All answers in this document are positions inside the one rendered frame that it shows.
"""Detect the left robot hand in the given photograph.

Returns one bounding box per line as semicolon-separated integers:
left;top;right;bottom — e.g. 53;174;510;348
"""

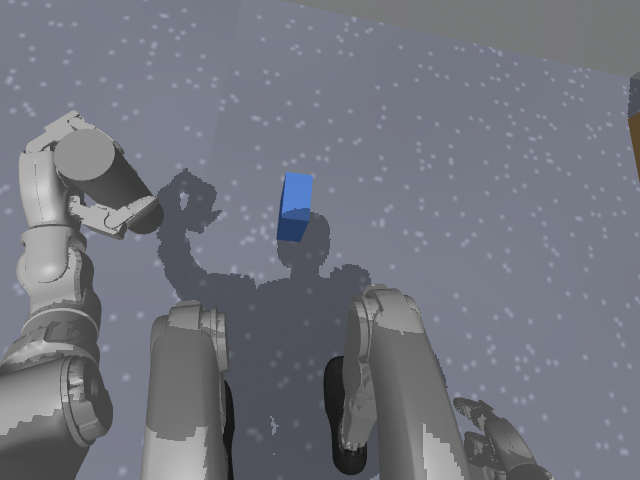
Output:
18;111;159;240

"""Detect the left robot arm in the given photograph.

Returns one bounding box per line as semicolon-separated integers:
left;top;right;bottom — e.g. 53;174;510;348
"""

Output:
0;224;113;480

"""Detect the right robot arm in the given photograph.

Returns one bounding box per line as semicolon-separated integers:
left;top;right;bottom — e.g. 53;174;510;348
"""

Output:
506;464;555;480

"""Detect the right robot hand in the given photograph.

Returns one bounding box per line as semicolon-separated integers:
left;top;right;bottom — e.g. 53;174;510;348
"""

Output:
453;398;538;480

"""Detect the right robot foot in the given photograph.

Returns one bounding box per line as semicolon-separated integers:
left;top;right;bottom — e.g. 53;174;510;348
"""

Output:
324;356;367;475

